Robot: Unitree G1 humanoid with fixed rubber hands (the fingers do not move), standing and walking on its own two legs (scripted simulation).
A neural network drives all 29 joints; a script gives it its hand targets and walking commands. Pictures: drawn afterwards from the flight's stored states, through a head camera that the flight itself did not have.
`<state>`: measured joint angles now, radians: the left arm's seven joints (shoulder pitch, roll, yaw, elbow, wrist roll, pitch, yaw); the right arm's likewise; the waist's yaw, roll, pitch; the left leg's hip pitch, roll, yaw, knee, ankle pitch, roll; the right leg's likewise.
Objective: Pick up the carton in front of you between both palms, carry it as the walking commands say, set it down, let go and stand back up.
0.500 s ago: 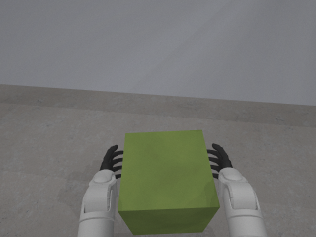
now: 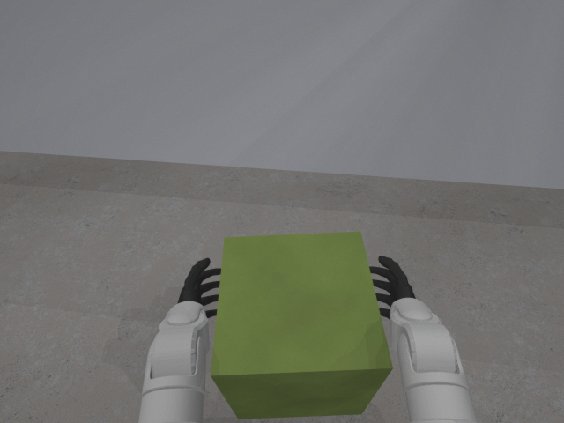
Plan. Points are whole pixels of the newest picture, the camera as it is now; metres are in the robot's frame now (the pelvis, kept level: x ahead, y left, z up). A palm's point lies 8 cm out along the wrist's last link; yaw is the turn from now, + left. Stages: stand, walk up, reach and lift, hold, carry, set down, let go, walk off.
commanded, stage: carry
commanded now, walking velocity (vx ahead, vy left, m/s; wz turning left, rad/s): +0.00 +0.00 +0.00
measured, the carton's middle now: (296, 330) +0.30 +0.00 -0.04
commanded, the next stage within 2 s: hold in 0.10 s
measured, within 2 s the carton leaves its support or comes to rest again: neither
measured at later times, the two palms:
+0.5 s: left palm (191, 323) +0.26 +0.14 +0.05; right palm (415, 327) +0.25 -0.16 +0.05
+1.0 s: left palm (202, 314) +0.30 +0.15 +0.00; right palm (394, 313) +0.30 -0.15 +0.00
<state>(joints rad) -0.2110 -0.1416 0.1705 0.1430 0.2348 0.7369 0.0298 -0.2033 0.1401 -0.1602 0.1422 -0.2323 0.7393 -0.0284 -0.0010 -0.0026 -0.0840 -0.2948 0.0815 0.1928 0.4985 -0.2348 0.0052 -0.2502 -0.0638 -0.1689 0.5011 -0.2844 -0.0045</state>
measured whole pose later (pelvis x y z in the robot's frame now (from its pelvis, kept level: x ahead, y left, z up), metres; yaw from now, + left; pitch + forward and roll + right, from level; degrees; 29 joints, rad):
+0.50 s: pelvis -0.03 +0.00 +0.01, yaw -2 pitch -8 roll +0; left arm -0.27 -0.16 0.22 0.25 0.30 0.73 0.00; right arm -0.27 0.15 -0.22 0.26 -0.29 0.73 0.00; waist 0.00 -0.01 0.03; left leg -0.08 0.01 -0.02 0.37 -0.16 -0.01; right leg -0.05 0.00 0.02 0.38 -0.20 0.00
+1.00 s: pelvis -0.05 +0.01 -0.01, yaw -3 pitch +0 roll +0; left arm -0.61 -0.21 0.57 0.57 0.49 0.50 -0.02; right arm -0.63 0.16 -0.54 0.64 -0.49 0.48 0.06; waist 0.03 -0.01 0.10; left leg -0.39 -0.04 -0.07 0.62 -0.24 -0.01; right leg -0.37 0.04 0.09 0.65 -0.28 0.01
